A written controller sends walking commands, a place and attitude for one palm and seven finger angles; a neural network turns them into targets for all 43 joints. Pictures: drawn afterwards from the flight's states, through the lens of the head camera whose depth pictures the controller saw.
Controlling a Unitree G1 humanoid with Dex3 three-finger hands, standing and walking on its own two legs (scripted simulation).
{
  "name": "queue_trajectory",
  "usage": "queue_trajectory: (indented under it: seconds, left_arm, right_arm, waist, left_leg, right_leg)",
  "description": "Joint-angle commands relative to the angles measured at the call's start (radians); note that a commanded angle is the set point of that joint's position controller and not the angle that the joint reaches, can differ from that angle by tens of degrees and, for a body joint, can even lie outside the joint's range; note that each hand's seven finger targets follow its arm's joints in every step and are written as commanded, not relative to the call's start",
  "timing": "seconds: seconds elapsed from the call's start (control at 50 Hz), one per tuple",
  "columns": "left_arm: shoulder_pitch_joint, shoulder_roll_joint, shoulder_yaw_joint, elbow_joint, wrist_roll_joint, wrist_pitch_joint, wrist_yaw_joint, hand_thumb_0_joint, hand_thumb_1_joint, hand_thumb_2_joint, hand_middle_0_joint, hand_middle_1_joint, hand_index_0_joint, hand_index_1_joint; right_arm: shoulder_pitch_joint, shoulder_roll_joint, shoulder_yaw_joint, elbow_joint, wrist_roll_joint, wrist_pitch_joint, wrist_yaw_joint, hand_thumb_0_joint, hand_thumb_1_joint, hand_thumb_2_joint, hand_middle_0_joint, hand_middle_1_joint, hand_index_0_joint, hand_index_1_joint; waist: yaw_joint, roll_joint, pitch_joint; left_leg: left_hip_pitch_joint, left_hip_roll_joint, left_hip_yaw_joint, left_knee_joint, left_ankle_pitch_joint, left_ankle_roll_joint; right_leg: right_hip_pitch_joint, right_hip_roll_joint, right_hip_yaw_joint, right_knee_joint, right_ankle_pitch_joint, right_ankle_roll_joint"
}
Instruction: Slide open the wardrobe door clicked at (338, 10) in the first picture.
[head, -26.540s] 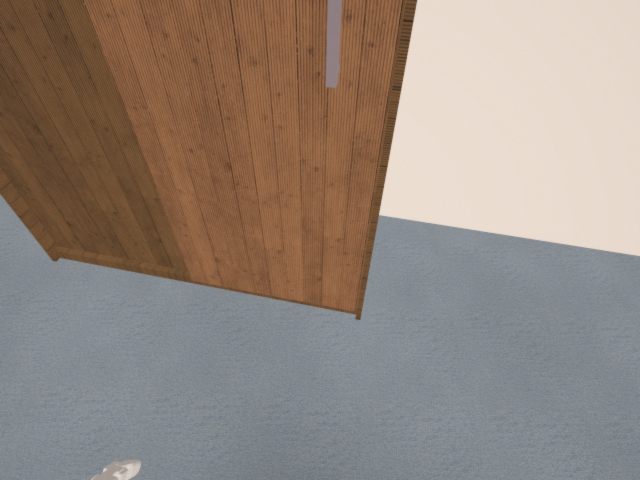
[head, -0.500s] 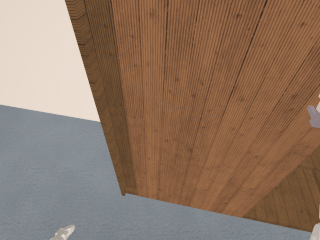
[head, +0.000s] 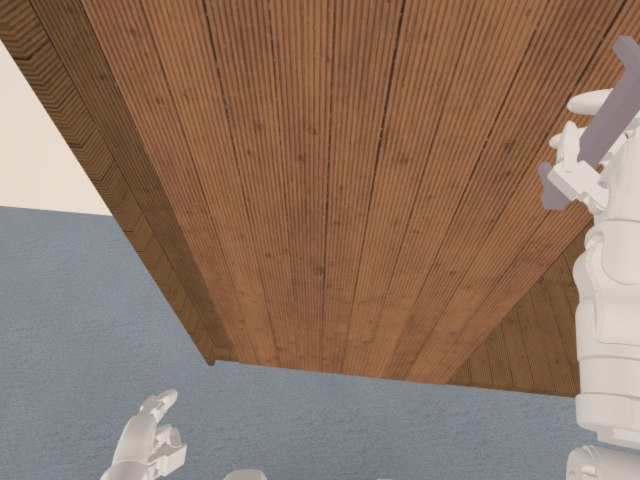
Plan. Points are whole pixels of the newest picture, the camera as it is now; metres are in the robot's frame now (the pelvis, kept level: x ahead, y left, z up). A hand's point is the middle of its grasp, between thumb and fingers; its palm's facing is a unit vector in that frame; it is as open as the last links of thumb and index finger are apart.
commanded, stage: stop walking and hold the door there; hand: right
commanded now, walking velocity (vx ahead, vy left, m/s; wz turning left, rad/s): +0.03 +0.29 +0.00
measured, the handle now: (586, 131) +0.43 -0.25 +0.22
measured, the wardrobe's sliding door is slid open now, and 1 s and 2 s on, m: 0.51 0.51 0.51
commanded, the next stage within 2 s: loosen the grip on the handle in 0.62 s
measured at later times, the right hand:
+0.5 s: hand (556, 165) +0.39 -0.22 +0.21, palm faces +0.34 +0.93 -0.11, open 5.6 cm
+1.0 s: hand (577, 168) +0.38 -0.23 +0.21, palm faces +0.40 +0.91 -0.11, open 10.3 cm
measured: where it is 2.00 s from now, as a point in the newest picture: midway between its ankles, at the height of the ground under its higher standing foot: outside the picture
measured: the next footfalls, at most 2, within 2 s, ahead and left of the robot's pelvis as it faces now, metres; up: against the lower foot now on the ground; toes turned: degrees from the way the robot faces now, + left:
left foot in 0.26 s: +0.02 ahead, +0.12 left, +0.00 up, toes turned +4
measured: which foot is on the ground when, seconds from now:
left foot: up 0.00-0.24, down 0.26-1.00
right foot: down 0.00-1.00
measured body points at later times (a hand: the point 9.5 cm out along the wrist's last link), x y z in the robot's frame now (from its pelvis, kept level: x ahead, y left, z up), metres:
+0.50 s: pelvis -0.02 +0.01 +0.00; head +0.03 +0.00 +0.45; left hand +0.13 +0.27 -0.10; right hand +0.37 -0.27 +0.21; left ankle -0.02 +0.12 -0.73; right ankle +0.04 -0.10 -0.73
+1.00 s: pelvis -0.03 +0.02 +0.00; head -0.03 +0.02 +0.45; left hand +0.11 +0.26 -0.10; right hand +0.35 -0.28 +0.22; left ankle -0.02 +0.12 -0.73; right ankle +0.04 -0.10 -0.73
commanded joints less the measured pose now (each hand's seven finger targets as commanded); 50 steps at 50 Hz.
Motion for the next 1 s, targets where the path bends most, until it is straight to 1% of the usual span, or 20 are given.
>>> queue_trajectory:
  seconds: [0.0, 0.04, 0.12, 0.2, 0.26, 0.3, 0.34, 0.44, 0.68, 0.7, 0.72, 0.74, 0.76, 0.78, 0.8, 0.82, 0.86, 0.88, 0.94, 0.98]
  left_arm:
    - [-0.008, 0.137, 0.032, -0.111, 0.003, -0.074, -0.006, 0.0, 0.9, 0.9, -0.2, -0.3, -0.2, -0.3]
    - [-0.023, 0.133, 0.024, -0.118, 0.009, -0.076, -0.01, 0.0, 0.9, 0.9, -0.2, -0.3, -0.2, -0.3]
    - [-0.047, 0.111, -0.001, -0.134, 0.015, -0.083, -0.019, 0.0, 0.9, 0.9, -0.2, -0.3, -0.2, -0.3]
    - [-0.06, 0.114, -0.006, -0.144, 0.012, -0.079, -0.017, 0.0, 0.9, 0.9, -0.2, -0.3, -0.2, -0.3]
    - [-0.054, 0.102, -0.01, -0.144, 0.009, -0.073, -0.006, 0.0, 0.9, 0.9, -0.2, -0.3, -0.2, -0.3]
    - [-0.05, 0.101, -0.006, -0.145, -0.001, -0.073, -0.001, 0.0, 0.9, 0.9, -0.2, -0.3, -0.2, -0.3]
    - [-0.054, 0.116, -0.003, -0.134, -0.001, -0.07, 0.01, 0.0, 0.9, 0.9, -0.2, -0.3, -0.2, -0.3]
    - [-0.06, 0.134, 0.003, -0.135, -0.003, -0.067, 0.021, 0.0, 0.9, 0.9, -0.2, -0.3, -0.2, -0.3]
    - [-0.027, 0.149, 0.013, -0.119, -0.003, -0.052, 0.032, 0.0, 0.9, 0.9, -0.2, -0.3, -0.2, -0.3]
    - [0.014, 0.187, 0.087, -0.126, 0.021, -0.086, -0.002, 0.0, 0.9, 0.9, -0.2, -0.3, -0.2, -0.3]
    - [0.004, 0.145, 0.056, -0.093, 0.05, -0.14, -0.002, 0.0, 0.9, 0.9, -0.2, -0.3, -0.2, -0.3]
    - [0.104, 0.177, 0.08, -0.09, -0.001, -0.164, -0.015, 0.0, 0.9, 0.9, -0.2, -0.3, -0.2, -0.3]
    - [0.1, 0.159, 0.072, -0.072, -0.008, -0.162, -0.019, 0.0, 0.9, 0.9, -0.2, -0.3, -0.2, -0.3]
    - [0.064, 0.176, 0.065, -0.076, 0.001, -0.161, -0.017, 0.0, 0.9, 0.9, -0.2, -0.3, -0.2, -0.3]
    - [0.049, 0.175, 0.063, -0.079, 0.01, -0.159, -0.011, 0.0, 0.9, 0.9, -0.2, -0.3, -0.2, -0.3]
    - [0.031, 0.161, 0.048, -0.087, 0.012, -0.16, -0.012, 0.0, 0.9, 0.9, -0.2, -0.3, -0.2, -0.3]
    - [0.032, 0.157, 0.033, -0.093, 0.009, -0.161, -0.023, 0.0, 0.9, 0.9, -0.2, -0.3, -0.2, -0.3]
    - [0.041, 0.158, 0.032, -0.091, 0.005, -0.16, -0.022, 0.0, 0.9, 0.9, -0.2, -0.3, -0.2, -0.3]
    - [0.029, 0.167, 0.029, -0.1, 0.007, -0.158, -0.012, 0.0, 0.9, 0.9, -0.2, -0.3, -0.2, -0.3]
    - [0.026, 0.152, 0.021, -0.104, 0.004, -0.165, -0.009, 0.0, 0.9, 0.9, -0.2, -0.3, -0.2, -0.3]
  right_arm:
    - [-0.345, -0.092, 0.07, -0.315, -0.014, -0.044, 0.022, 0.0, -0.9, -0.9, 0.45, 1.4, 0.45, 1.4]
    - [-0.348, -0.131, 0.038, -0.333, -0.011, -0.032, 0.023, 0.0, -0.9, -0.9, 0.45, 1.4, 0.45, 1.4]
    - [-0.402, -0.105, 0.064, -0.353, -0.001, -0.015, 0.03, 0.0, -0.9, -0.9, 0.45, 1.4, 0.45, 1.4]
    - [-0.389, -0.149, 0.016, -0.333, -0.005, -0.011, 0.029, 0.0, -0.9, -0.9, 0.45, 1.4, 0.45, 1.4]
    - [-0.352, -0.202, -0.033, -0.264, -0.005, -0.003, 0.023, 0.0, -0.9, -0.9, 0.45, 1.4, 0.45, 1.4]
    - [-0.34, -0.171, -0.015, -0.235, 0.01, 0.0, 0.022, 0.0, -0.9, -0.9, 0.45, 1.4, 0.45, 1.4]
    - [-0.335, -0.208, -0.038, -0.222, 0.009, -0.004, 0.013, 0.0, -0.9, -0.9, 0.45, 1.4, 0.45, 1.4]
    - [-0.357, -0.174, -0.001, -0.238, 0.01, -0.019, 0.012, 0.0, -0.9, -0.9, 0.45, 1.4, 0.45, 1.4]
    - [-0.255, -0.211, -0.034, -0.098, 0.002, -0.01, 0.004, 0.0, -0.9, -0.9, 0.45, 1.4, 0.45, 1.4]
    - [-1.079, -0.918, -0.546, -0.144, -0.126, -0.043, 0.014, 0.0, -0.9, -0.9, 0.45, 1.4, 0.45, 1.4]
    - [-0.788, -0.273, -0.141, 0.296, -0.095, 0.068, 0.074, 0.0, -0.779, -0.842, 0.45, 1.4, 0.45, 1.4]
    - [-0.617, -0.232, -0.15, 0.107, -0.012, 0.057, 0.081, 0.0, -0.658, -0.783, 0.45, 1.4, 0.45, 1.4]
    - [-0.437, -0.119, -0.138, 0.151, -0.011, 0.05, 0.11, 0.0, -0.538, -0.725, 0.45, 1.4, 0.45, 1.4]
    - [-0.455, -0.158, -0.171, 0.054, 0.039, 0.01, 0.124, 0.0, -0.417, -0.667, 0.45, 1.4, 0.45, 1.4]
    - [-0.425, -0.245, -0.24, 0.027, 0.057, -0.009, 0.106, 0.0, -0.296, -0.608, 0.45, 1.4, 0.45, 1.4]
    - [-0.461, -0.193, -0.158, 0.013, 0.044, -0.026, 0.095, 0.0, -0.175, -0.55, 0.45, 1.4, 0.45, 1.4]
    - [-0.519, -0.137, -0.056, 0.048, -0.002, -0.05, 0.061, 0.0, 0.067, -0.433, 0.45, 1.4, 0.45, 1.4]
    - [-0.539, -0.159, -0.055, 0.074, -0.023, -0.061, 0.044, 0.0, 0.188, -0.375, 0.45, 1.4, 0.45, 1.4]
    - [-0.548, -0.246, -0.106, 0.087, -0.04, -0.108, 0.022, 0.0, 0.55, -0.2, 0.423, 1.367, 0.423, 1.367]
    - [-0.625, -0.19, -0.028, 0.075, -0.037, -0.132, 0.037, 0.0, 0.55, -0.2, 0.397, 1.333, 0.397, 1.333]
  waist:
    - [0.044, -0.067, -0.36]
    - [0.031, -0.126, -0.363]
    - [0.029, -0.216, -0.365]
    - [0.016, -0.129, -0.402]
    - [0.036, 0.019, -0.402]
    - [0.03, 0.087, -0.401]
    - [0.029, 0.022, -0.397]
    - [0.022, -0.099, -0.372]
    - [0.021, -0.01, -0.336]
    - [-0.023, 0.116, -0.208]
    - [0.091, 0.072, -0.521]
    - [0.043, -0.024, -0.573]
    - [0.03, -0.046, -0.527]
    - [0.005, -0.142, -0.55]
    - [-0.005, -0.134, -0.51]
    - [0.018, -0.129, -0.434]
    - [0.065, 0.003, -0.279]
    - [0.076, 0.062, -0.246]
    - [0.052, 0.051, -0.274]
    - [0.066, 0.007, -0.302]
  left_leg:
    - [-0.061, -0.029, -0.005, -0.004, 0.074, 0.009]
    - [-0.03, -0.038, 0.005, -0.074, 0.087, 0.013]
    - [0.035, -0.058, 0.017, -0.207, 0.103, 0.02]
    - [0.198, -0.041, -0.002, -0.432, 0.295, 0.028]
    - [0.243, 0.08, -0.075, -0.432, 0.607, 0.058]
    - [0.217, 0.092, -0.076, -0.425, 0.565, 0.061]
    - [0.186, 0.073, -0.059, -0.419, 0.521, 0.049]
    - [0.161, 0.011, -0.035, -0.413, 0.357, 0.027]
    - [0.154, 0.052, -0.071, -0.473, 0.485, 0.032]
    - [0.091, 0.042, -0.148, -0.582, 0.651, 0.011]
    - [0.21, -0.041, 0.019, -0.341, 0.822, 0.102]
    - [0.174, -0.054, 0.067, -0.345, 0.684, 0.096]
    - [0.078, -0.072, 0.067, -0.358, 0.593, 0.079]
    - [0.059, -0.07, 0.045, -0.394, 0.524, 0.073]
    - [0.065, -0.069, 0.035, -0.416, 0.456, 0.073]
    - [0.033, -0.068, 0.031, -0.426, 0.393, 0.069]
    - [-0.048, -0.064, 0.035, -0.437, 0.273, 0.058]
    - [-0.076, -0.062, 0.031, -0.44, 0.199, 0.053]
    - [-0.06, -0.056, 0.004, -0.443, 0.104, 0.056]
    - [-0.079, -0.059, -0.005, -0.433, 0.076, 0.057]
  right_leg:
    - [0.361, -0.31, 0.269, -0.162, 0.603, -0.113]
    - [0.357, -0.306, 0.233, -0.163, 0.559, -0.104]
    - [0.336, -0.315, 0.232, -0.161, 0.497, -0.089]
    - [0.29, -0.271, 0.181, -0.082, 0.44, -0.044]
    - [0.19, -0.163, 0.086, -0.024, 0.273, 0.029]
    - [0.177, -0.124, 0.079, -0.012, 0.195, 0.041]
    - [0.207, -0.135, 0.095, -0.051, 0.221, 0.026]
    - [0.206, -0.184, 0.152, -0.118, 0.227, -0.007]
    - [0.183, -0.129, 0.09, -0.076, 0.25, 0.021]
    - [0.11, -0.088, 0.003, -0.031, 0.201, -0.004]
    - [0.168, 0.021, 0.015, -0.145, 0.416, 0.014]
    - [0.281, -0.007, 0.047, -0.09, 0.512, 0.042]
    - [0.313, -0.017, 0.066, -0.079, 0.542, 0.049]
    - [0.386, -0.012, 0.069, -0.089, 0.46, 0.047]
    - [0.358, -0.009, 0.068, -0.1, 0.339, 0.039]
    - [0.303, -0.002, 0.064, -0.109, 0.237, 0.03]
    - [0.183, -0.011, 0.077, -0.121, 0.063, 0.01]
    - [0.146, -0.012, 0.091, -0.132, -0.036, 0.005]
    - [0.114, -0.004, 0.09, -0.134, -0.129, -0.001]
    - [0.127, 0.005, 0.089, -0.119, -0.154, 0.002]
